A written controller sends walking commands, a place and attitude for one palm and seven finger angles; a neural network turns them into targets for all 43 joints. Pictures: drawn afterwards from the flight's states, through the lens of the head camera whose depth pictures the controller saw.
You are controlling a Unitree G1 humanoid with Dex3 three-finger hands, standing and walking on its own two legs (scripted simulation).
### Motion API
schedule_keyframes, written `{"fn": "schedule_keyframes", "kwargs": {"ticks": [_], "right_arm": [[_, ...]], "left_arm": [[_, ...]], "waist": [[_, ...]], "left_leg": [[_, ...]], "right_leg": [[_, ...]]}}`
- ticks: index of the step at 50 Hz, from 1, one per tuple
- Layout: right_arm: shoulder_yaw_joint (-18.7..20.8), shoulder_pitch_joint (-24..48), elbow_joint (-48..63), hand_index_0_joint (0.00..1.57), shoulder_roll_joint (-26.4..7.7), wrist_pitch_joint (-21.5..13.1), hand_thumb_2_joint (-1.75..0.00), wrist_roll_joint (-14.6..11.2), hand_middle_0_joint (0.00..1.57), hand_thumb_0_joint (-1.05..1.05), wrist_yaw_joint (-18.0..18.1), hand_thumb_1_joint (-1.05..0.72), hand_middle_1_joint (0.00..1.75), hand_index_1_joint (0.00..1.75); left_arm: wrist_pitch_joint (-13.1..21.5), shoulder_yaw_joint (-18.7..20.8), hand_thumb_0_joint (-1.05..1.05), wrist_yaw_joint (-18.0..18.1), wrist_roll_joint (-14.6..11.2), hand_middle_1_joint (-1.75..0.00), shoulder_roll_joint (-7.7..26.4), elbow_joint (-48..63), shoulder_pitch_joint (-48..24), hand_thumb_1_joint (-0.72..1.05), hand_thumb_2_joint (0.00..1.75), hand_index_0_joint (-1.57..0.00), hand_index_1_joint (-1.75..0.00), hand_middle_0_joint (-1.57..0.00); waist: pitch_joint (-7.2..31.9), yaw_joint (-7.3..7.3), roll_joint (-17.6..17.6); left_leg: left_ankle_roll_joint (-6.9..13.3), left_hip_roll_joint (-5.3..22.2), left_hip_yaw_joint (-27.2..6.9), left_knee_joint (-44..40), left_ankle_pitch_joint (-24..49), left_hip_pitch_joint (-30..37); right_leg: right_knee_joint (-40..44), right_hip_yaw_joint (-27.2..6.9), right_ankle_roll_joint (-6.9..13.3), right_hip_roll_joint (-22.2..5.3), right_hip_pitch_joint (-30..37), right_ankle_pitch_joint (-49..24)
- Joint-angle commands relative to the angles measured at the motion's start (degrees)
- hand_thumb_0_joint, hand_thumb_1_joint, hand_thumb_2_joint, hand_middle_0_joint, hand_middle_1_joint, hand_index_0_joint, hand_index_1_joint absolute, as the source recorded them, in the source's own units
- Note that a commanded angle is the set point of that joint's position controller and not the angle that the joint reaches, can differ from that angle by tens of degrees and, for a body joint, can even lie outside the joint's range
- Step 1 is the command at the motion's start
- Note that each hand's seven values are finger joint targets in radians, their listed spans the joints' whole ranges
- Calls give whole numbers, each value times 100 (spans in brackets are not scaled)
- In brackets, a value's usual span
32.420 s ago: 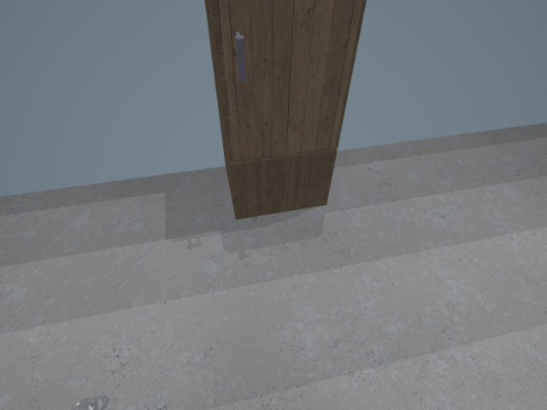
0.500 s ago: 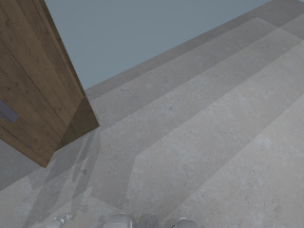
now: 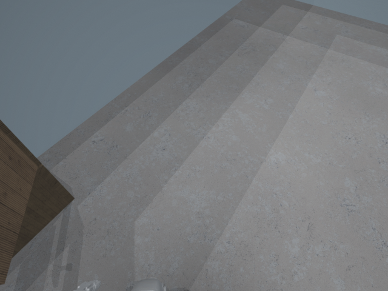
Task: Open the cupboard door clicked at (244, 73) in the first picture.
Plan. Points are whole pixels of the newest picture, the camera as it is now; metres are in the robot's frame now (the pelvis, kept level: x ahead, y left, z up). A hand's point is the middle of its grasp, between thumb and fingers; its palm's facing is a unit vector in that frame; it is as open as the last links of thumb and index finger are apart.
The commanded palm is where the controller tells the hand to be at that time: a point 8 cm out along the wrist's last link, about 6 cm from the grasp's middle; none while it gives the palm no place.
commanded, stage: walk to a spot facing it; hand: left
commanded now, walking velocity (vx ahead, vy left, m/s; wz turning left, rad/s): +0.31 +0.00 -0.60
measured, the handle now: out of the picture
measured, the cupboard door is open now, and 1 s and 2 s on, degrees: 42 42 42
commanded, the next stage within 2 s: turn to face it in 1.36 s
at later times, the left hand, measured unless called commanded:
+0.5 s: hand (168, 202) +0.35 +0.09 -0.16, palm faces -0.38 -0.91 -0.17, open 7.4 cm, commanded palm none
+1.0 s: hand (187, 167) +0.47 +0.04 -0.16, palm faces -0.44 -0.88 -0.18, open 7.4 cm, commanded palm none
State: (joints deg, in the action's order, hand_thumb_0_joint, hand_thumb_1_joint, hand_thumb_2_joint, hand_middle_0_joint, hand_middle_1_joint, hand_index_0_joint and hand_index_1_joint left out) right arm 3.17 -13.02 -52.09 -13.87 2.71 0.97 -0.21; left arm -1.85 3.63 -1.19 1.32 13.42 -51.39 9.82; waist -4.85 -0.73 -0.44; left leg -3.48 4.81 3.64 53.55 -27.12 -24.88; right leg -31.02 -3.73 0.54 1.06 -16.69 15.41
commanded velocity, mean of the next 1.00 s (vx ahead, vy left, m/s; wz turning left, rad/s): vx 0.35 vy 0.00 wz -0.38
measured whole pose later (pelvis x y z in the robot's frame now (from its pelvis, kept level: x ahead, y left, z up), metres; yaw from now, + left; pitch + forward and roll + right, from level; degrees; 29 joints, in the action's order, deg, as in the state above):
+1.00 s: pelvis +0.32 -0.10 +0.01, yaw -29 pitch +1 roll +0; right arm 2.3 -15.9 -55.6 -9.7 -4.3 2.7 0.4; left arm 0.2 4.7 -3.0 1.4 12.5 -57.6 11.4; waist -2.2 0.0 -0.5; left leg -2.3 6.4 7.3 26.2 -13.9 -13.0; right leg -51.6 3.4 0.8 -3.1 -27.3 20.2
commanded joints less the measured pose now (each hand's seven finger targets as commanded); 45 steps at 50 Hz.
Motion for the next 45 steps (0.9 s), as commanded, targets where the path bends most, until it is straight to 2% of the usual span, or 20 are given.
{"fn": "schedule_keyframes", "kwargs": {"ticks": [1, 3, 5, 6, 7, 9, 12, 19, 22, 23, 24, 25, 26, 30, 38, 39, 40, 41, 42, 45], "right_arm": [[136, -6, 564, 20, -367, -324, -90, 6, 20, 0, -13, -90, 30, 30], [158, -748, 314, 20, -516, -415, -90, 6, 20, 0, 70, -90, 30, 30], [338, -1810, 119, 20, -1521, -533, -90, 191, 20, 0, 231, -90, 30, 30], [335, -1718, 129, 20, -1570, -576, -90, 169, 20, 0, 264, -90, 30, 30], [272, -1494, 147, 20, -1324, -622, -90, 189, 20, 0, 201, -90, 30, 30], [103, -922, 198, 20, -822, -692, -90, 143, 20, 0, 190, -90, 30, 30], [30, -1281, -64, 20, -649, -749, -90, 114, 20, 0, 217, -90, 30, 30], [5, -1547, -350, 20, -619, -669, -90, 174, 20, 0, 166, -90, 30, 30], [-4, -1414, -389, 20, -735, -627, -90, 146, 20, 0, 168, -90, 30, 30], [-11, -1189, -330, 20, -751, -635, -90, 74, 20, 0, 145, -90, 30, 30], [-67, -949, -66, 20, -397, -653, -90, -59, 20, 0, 73, -90, 30, 30], [-54, -504, 216, 20, -261, -654, -90, -108, 20, 0, 102, -90, 30, 30], [-9, -245, 308, 20, -327, -621, -90, -55, 20, 0, 84, -90, 30, 30], [51, -695, -156, 20, -164, -406, -90, 83, 20, 0, 24, -90, 30, 30], [89, -641, -104, 20, -145, -591, -90, 82, 20, 0, -30, -90, 30, 30], [148, -954, -209, 20, -337, -631, -90, 86, 20, 0, 21, -90, 30, 30], [265, -1623, -350, 20, -887, -681, -90, 181, 20, 0, 80, -90, 30, 30], [309, -2128, -397, 20, -1208, -656, -90, 242, 20, 0, 135, -90, 30, 30], [318, -1970, -332, 20, -1219, -628, -90, 223, 20, 0, 112, -90, 30, 30], [119, -1141, -269, 20, -555, -748, -90, 190, 20, 0, 122, -90, 30, 30]], "left_arm": [[178, 338, 0, 50, 28, -30, 1271, 336, -26, 90, 90, -20, -30, -20], [166, 301, 0, 2, -3, -30, 1068, 412, -295, 90, 90, -20, -30, -20], [176, 165, 0, -87, -73, -30, 410, 810, -583, 90, 90, -20, -30, -20], [241, 252, 0, -178, -11, -30, 589, 958, -1011, 90, 90, -20, -30, -20], [265, 260, 0, -207, 55, -30, 528, 823, -1024, 90, 90, -20, -30, -20], [230, 222, 0, -299, 68, -30, 334, 591, -776, 90, 90, -20, -30, -20], [167, 98, 0, -349, 37, -30, 97, 472, -761, 90, 90, -20, -30, -20], [128, 41, 0, -338, 30, -30, 139, 538, -1383, 90, 90, -20, -30, -20], [190, 114, 0, -288, 34, -30, 328, 280, -635, 90, 90, -20, -30, -20], [264, 200, 0, -239, 47, -30, 575, -65, 423, 90, 90, -20, -30, -20], [334, 399, 0, -113, 82, -30, 1307, -313, 1505, 90, 90, -20, -30, -20], [311, 475, 0, -49, -88, -30, 1696, -442, 1798, 90, 90, -20, -30, -20], [257, 470, 0, 10, -138, -30, 1749, -312, 1298, 90, 90, -20, -30, -20], [395, 224, 0, 102, 10, -30, 780, 124, -158, 90, 90, -20, -30, -20], [437, 274, 0, -6, -34, -30, 713, -181, 140, 90, 90, -20, -30, -20], [424, 234, 0, -21, -29, -30, 521, -166, 184, 90, 90, -20, -30, -20], [436, 160, 0, -59, -55, -30, 192, -45, 181, 90, 90, -20, -30, -20], [493, 113, 0, -76, -68, -30, 121, 148, -44, 90, 90, -20, -30, -20], [540, 150, 0, -99, -9, -30, 207, 256, -379, 90, 90, -20, -30, -20], [508, 143, 0, -164, 42, -30, 142, 94, -453, 90, 90, -20, -30, -20]], "waist": [[366, 38, -971], [446, -366, -623], [613, -822, 2144], [321, -759, 1043], [110, -575, 530], [-89, -216, 877], [365, -207, 988], [36, -304, 1158], [398, 145, 869], [907, 659, 464], [1540, 1112, -894], [1527, 1107, -1376], [770, 907, -710], [455, -97, -865], [402, -226, -209], [518, -355, 354], [732, -665, 1569], [856, -837, 1801], [533, -789, 984], [141, -300, 1048]], "left_leg": [[31, -297, 137, -1328, 368, 702], [95, -282, 187, -2615, 717, 2312], [1025, 2457, -3240, -4485, -1812, 3268], [1434, 2770, -3548, -4706, -1665, 2709], [1338, 2454, -3098, -4588, -1055, 2265], [942, 1764, -1445, -4341, 689, 2117], [748, 1343, -98, -3882, 2992, 2631], [755, 1534, 573, -3894, 2924, 2284], [631, 1468, 913, -2628, 4341, 1990], [425, 1204, 1149, -1320, 4542, 1229], [149, 515, 1432, 668, 2396, -625], [60, 19, 612, 2207, -906, -1694], [69, 400, -83, 2437, -715, -2139], [3, 590, -110, 914, 592, -483], [47, -63, 349, -2301, 1607, 1481], [159, 186, -33, -2663, 1090, 2231], [649, 1327, -1741, -3390, 76, 2983], [1320, 2441, -3271, -4242, -730, 3184], [1613, 2582, -3535, -4366, -930, 2650], [1135, 1833, -1764, -4202, 1044, 1989]], "right_leg": [[1539, -1722, 960, -1107, -353, 1614], [937, -1435, 607, -663, -1415, 2014], [-2267, 283, -51, 310, -3163, 2100], [-2972, -18, -35, -283, -3213, 1636], [-3518, 25, -24, -373, -3137, 1195], [-3546, 270, -111, -632, -2994, 353], [-2998, 640, -154, -549, -2647, -98], [-1163, 1154, 51, -376, -1525, -109], [-452, 1399, 322, 10, 154, 126], [-98, 1230, 519, 32, 1852, -109], [484, -991, 1125, -1471, 3509, 462], [1482, -2974, 1625, -2657, 3383, 15], [1804, -2998, 1851, -2740, 2392, 1139], [1980, -893, 1089, -1533, -126, 733], [1266, -597, 791, -959, -525, 1132], [509, -466, 625, -669, -1015, 1055], [-1163, 190, 342, -62, -1906, 1112], [-2750, 565, 156, 168, -2537, 1727], [-3504, 214, 201, -253, -2810, 1539], [-3486, 173, 53, -715, -2749, 553]]}}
